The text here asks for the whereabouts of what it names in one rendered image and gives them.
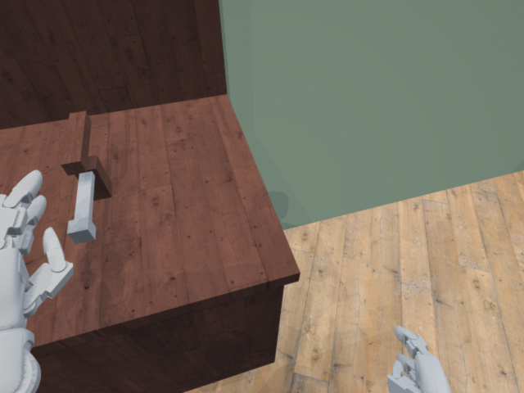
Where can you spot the robot left hand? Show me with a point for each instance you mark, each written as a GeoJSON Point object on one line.
{"type": "Point", "coordinates": [19, 214]}

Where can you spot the robot right hand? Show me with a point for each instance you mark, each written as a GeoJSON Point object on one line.
{"type": "Point", "coordinates": [426, 374]}

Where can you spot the tap lever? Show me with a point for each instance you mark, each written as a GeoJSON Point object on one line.
{"type": "Point", "coordinates": [82, 229]}

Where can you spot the counter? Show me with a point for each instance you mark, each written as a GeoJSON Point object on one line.
{"type": "Point", "coordinates": [183, 285]}

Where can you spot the left robot forearm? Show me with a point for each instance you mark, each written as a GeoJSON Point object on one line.
{"type": "Point", "coordinates": [19, 370]}

